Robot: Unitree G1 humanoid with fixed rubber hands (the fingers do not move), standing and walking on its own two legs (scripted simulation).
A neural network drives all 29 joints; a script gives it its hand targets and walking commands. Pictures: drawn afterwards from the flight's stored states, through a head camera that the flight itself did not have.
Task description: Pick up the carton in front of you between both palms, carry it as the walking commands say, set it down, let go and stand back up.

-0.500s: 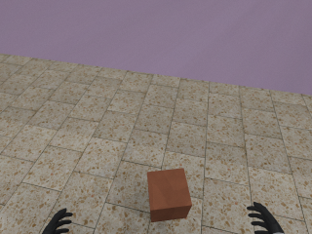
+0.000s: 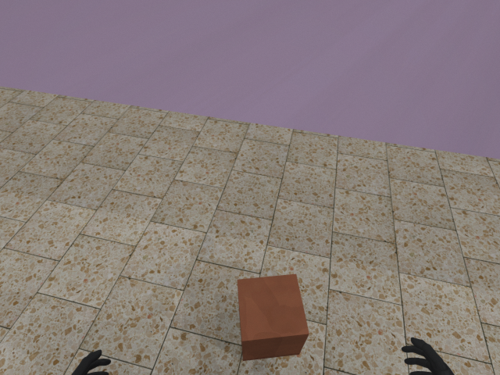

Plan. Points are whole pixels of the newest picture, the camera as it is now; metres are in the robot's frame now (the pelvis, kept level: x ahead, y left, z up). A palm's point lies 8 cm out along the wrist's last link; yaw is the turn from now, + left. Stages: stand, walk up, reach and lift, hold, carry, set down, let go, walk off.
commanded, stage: stand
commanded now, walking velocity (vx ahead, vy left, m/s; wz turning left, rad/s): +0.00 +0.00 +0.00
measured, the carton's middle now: (269, 318) +0.42 -0.06 -0.65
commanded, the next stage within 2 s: none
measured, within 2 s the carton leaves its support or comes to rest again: neither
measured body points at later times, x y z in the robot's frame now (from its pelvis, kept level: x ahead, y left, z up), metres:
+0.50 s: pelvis -0.02 +0.00 +0.01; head -0.02 +0.00 +0.46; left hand +0.09 +0.31 -0.11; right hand +0.09 -0.31 -0.10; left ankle -0.03 +0.12 -0.74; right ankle -0.02 -0.12 -0.74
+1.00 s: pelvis -0.03 +0.00 +0.01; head -0.03 +0.00 +0.46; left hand +0.07 +0.32 -0.11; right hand +0.07 -0.31 -0.11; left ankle -0.03 +0.12 -0.74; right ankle -0.02 -0.12 -0.74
